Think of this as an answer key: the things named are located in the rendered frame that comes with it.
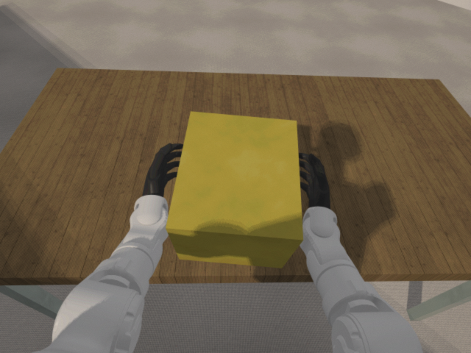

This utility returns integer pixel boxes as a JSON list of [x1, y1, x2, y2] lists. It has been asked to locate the right robot hand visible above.
[[299, 153, 330, 209]]

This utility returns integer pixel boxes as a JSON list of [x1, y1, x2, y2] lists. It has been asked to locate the table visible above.
[[0, 68, 471, 321]]

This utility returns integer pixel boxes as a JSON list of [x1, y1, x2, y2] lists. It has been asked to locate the carton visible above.
[[166, 111, 303, 268]]

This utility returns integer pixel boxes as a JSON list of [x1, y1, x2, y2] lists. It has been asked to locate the right robot forearm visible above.
[[300, 207, 423, 353]]

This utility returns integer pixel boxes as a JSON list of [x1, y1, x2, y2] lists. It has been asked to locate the robot right upper arm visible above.
[[331, 312, 422, 353]]

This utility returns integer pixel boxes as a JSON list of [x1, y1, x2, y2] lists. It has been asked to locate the robot left upper arm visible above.
[[32, 279, 145, 353]]

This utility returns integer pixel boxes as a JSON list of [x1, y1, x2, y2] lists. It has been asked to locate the left robot hand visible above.
[[142, 143, 183, 197]]

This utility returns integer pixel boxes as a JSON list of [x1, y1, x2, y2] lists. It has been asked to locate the left robot forearm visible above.
[[52, 195, 169, 341]]

